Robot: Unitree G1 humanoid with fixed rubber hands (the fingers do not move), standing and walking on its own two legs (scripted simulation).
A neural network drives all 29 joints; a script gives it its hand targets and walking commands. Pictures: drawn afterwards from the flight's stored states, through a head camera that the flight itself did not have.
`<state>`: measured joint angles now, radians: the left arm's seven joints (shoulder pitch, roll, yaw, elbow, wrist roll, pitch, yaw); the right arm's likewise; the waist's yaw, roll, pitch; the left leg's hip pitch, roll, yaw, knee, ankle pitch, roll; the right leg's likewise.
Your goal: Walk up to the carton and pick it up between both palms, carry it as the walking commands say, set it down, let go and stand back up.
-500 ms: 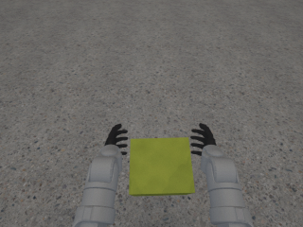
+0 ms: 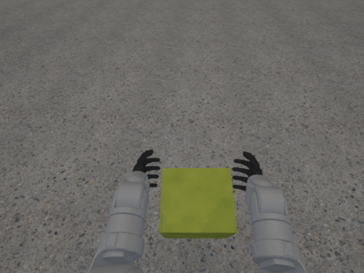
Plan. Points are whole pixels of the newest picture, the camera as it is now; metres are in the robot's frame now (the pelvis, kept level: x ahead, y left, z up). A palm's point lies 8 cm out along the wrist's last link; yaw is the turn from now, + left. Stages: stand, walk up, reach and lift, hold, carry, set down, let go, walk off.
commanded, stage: hold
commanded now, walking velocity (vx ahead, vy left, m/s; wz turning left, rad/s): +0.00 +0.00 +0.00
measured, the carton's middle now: (196, 204) +0.30 -0.03 -0.06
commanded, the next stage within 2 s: set down in 0.18 s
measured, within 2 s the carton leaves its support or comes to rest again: neither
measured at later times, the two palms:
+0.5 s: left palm (136, 182) +0.33 +0.12 +0.02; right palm (243, 185) +0.30 -0.15 +0.02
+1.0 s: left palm (149, 196) +0.34 +0.10 -0.07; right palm (242, 199) +0.31 -0.16 -0.07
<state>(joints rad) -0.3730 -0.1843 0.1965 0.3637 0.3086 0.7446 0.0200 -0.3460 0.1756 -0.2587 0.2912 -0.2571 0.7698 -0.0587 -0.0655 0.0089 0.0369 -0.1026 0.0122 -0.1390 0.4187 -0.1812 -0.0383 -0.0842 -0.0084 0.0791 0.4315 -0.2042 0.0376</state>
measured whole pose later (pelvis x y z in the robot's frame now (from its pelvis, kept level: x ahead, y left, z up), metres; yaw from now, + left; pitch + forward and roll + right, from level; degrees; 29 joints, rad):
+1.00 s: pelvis +0.00 +0.01 -0.03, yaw -2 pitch +14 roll +0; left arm -0.44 -0.21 0.36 0.62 0.38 0.26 0.07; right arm -0.43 0.21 -0.39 0.56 -0.35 0.29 -0.05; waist -0.07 0.02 -0.04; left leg -0.67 -0.03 -0.17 0.68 -0.25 -0.05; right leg -0.66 0.03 0.14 0.67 -0.26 0.06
